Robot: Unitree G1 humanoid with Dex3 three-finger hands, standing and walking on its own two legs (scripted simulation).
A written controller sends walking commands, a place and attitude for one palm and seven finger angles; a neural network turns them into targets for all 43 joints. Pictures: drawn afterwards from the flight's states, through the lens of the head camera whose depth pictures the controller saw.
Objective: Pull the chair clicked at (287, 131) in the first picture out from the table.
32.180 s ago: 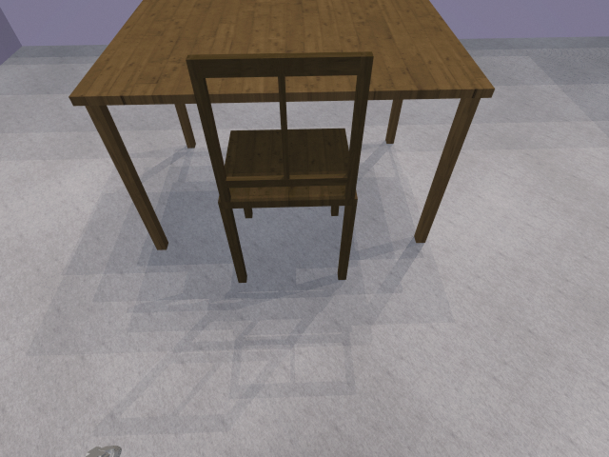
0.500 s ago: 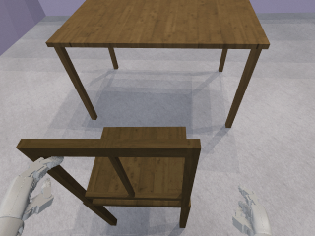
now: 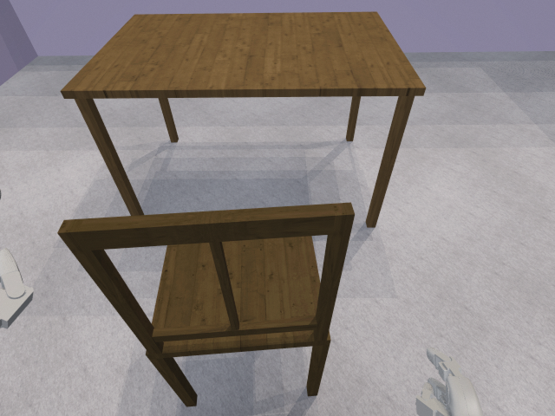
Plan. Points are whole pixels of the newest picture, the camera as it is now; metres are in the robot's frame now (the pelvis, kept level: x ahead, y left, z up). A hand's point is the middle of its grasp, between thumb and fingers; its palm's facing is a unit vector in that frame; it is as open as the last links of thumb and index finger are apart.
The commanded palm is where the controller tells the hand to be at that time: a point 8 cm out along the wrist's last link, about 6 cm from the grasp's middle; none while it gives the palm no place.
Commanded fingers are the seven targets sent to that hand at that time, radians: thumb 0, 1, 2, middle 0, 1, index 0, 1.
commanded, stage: step back with the hand held close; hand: left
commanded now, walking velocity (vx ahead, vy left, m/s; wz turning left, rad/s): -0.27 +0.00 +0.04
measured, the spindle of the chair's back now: (226, 289) +0.35 +0.12 -0.07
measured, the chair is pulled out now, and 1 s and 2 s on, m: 0.57 0.57 0.57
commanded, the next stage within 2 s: stop stepping back and stand still in 0.42 s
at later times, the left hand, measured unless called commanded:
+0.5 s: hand out of the picture +0.13 +0.28 +0.17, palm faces +0.39 -0.79 -0.47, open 7.4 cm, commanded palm +0.06 +0.32 +0.19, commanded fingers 0.00 0.90 0.90 -0.20 -0.30 -0.20 -0.30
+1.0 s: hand out of the picture +0.03 +0.28 +0.17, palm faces +0.43 -0.80 -0.42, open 7.4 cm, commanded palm -0.03 +0.31 +0.19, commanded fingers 0.00 0.90 0.90 -0.20 -0.30 -0.20 -0.30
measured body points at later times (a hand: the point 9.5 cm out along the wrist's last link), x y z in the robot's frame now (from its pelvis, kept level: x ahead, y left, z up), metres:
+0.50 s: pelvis -0.08 +0.02 +0.00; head -0.06 +0.03 +0.45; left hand +0.10 +0.32 +0.20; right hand +0.09 -0.23 -0.08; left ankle -0.01 +0.12 -0.73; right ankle -0.07 -0.13 -0.72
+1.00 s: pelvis -0.17 +0.01 +0.01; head -0.18 +0.03 +0.46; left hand +0.01 +0.32 +0.19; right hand -0.05 -0.24 -0.08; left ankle -0.15 +0.12 -0.73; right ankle -0.16 -0.13 -0.72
